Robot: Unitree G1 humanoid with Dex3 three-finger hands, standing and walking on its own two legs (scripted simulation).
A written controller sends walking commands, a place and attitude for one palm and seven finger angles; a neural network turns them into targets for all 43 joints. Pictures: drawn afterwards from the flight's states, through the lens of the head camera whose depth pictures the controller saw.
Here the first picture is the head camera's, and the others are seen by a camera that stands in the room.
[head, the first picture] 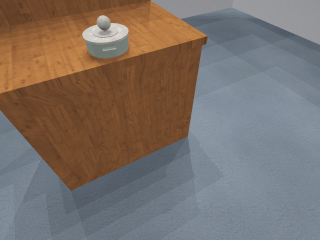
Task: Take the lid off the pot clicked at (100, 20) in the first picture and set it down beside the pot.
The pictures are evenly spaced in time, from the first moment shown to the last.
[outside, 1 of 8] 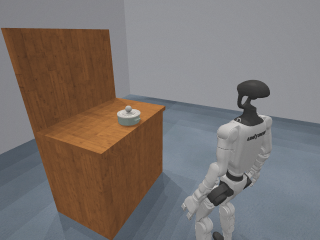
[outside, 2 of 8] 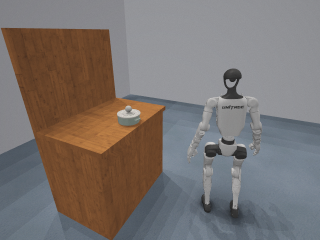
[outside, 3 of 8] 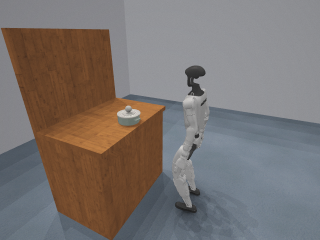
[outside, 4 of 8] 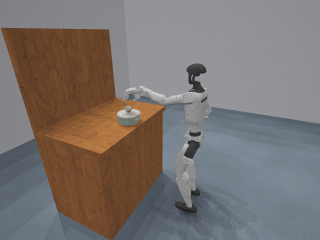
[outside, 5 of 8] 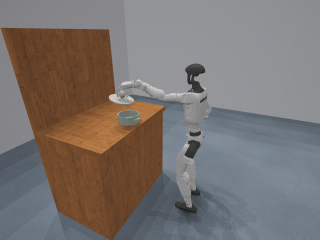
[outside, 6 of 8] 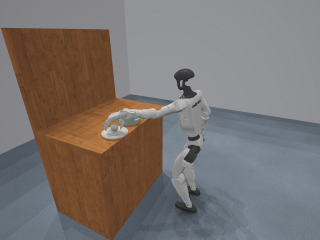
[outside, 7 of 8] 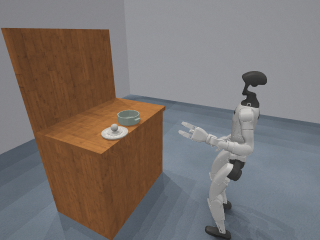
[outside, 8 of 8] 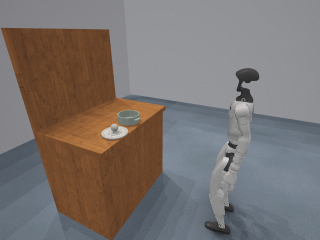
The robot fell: no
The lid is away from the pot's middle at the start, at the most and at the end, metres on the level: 0.00 0.26 0.23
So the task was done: yes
